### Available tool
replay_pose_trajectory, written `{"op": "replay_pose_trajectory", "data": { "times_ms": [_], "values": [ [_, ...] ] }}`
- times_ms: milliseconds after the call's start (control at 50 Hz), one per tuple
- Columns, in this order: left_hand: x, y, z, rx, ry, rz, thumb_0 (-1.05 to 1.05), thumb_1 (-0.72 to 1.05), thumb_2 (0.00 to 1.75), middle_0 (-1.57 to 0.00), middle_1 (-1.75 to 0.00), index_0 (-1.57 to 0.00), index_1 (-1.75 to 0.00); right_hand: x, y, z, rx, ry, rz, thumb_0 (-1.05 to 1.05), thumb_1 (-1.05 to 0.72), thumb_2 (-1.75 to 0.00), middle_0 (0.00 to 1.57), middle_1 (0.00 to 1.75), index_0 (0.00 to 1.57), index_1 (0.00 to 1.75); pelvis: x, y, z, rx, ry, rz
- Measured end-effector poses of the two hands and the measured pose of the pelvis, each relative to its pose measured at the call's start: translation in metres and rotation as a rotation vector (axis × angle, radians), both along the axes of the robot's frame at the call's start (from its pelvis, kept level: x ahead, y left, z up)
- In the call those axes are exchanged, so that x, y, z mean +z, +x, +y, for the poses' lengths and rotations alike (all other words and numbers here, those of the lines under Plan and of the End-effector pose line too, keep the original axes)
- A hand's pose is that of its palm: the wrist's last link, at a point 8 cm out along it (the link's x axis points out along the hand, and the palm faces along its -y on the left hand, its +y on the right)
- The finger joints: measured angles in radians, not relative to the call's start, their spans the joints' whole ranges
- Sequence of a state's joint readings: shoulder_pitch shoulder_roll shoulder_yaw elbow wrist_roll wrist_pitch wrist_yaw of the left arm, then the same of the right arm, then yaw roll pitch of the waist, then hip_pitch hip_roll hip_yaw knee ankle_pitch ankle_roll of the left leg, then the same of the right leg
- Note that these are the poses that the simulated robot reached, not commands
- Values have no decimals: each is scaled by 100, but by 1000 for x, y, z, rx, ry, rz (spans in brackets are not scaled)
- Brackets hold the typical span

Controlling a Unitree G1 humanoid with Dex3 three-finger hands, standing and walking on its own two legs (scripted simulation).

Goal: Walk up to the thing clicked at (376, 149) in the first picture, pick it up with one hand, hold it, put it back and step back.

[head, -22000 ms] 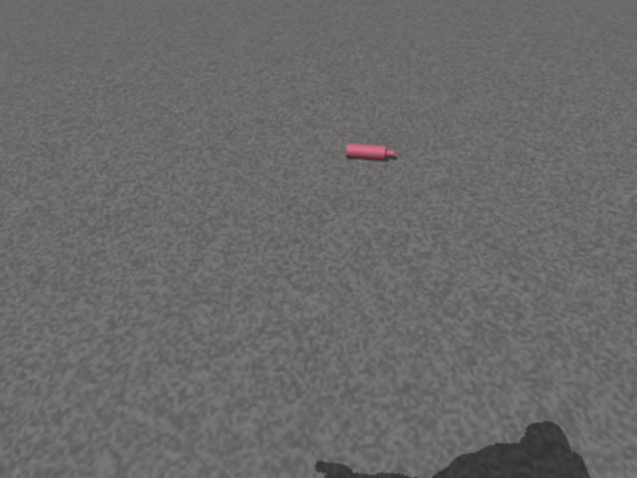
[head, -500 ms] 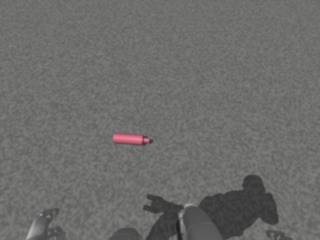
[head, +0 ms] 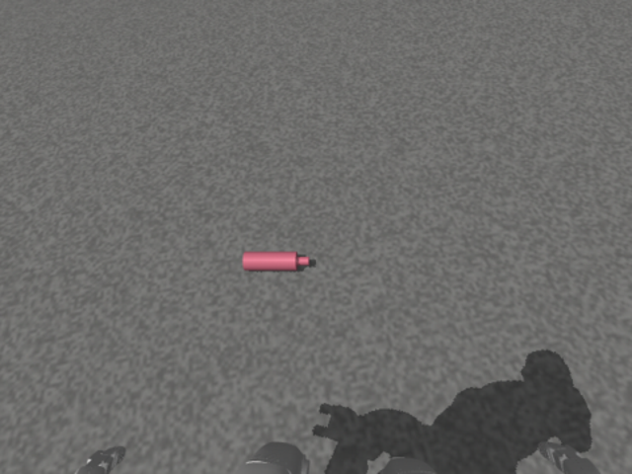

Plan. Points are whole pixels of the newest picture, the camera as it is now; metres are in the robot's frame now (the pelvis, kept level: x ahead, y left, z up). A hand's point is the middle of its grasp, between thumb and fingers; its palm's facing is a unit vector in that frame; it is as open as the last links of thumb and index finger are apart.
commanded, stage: walk up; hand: left
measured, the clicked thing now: (276, 261) +0.81 +0.22 -0.73
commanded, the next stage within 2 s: stand in 1.16 s
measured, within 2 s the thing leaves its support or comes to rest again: neither
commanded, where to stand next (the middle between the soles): +0.42 +0.00 m, yaw -1 degrees
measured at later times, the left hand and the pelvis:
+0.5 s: hand out of the picture -0.02 +0.26 -0.15, palm faces +0.02 -0.93 -0.36, open 7.4 cm; pelvis -0.06 +0.00 +0.00, yaw +0 degrees
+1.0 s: hand out of the picture +0.08 +0.27 -0.14, palm faces +0.01 -0.94 -0.35, open 7.4 cm; pelvis -0.03 +0.01 +0.01, yaw +1 degrees
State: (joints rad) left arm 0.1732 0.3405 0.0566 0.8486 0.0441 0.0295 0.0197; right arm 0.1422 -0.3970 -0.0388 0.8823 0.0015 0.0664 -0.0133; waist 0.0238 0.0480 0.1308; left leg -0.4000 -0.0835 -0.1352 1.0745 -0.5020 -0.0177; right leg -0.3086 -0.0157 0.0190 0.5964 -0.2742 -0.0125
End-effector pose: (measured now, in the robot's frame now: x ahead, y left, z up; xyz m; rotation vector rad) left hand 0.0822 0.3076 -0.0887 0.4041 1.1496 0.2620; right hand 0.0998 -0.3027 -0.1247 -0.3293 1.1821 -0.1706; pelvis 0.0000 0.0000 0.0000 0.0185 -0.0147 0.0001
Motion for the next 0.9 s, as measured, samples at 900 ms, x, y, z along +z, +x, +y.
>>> {"op": "replay_pose_trajectory", "data": {
  "times_ms": [900],
  "values": [
    [-17, -25, 5, 10, -103, -46, 1, 90, 90, -21, -30, -20, -30, 21, -48, 23, -10, -1, -33, 0, -90, -89, 21, 30, 20, 30, 7, -34, 12, 11, -24, -24]
  ]
}}
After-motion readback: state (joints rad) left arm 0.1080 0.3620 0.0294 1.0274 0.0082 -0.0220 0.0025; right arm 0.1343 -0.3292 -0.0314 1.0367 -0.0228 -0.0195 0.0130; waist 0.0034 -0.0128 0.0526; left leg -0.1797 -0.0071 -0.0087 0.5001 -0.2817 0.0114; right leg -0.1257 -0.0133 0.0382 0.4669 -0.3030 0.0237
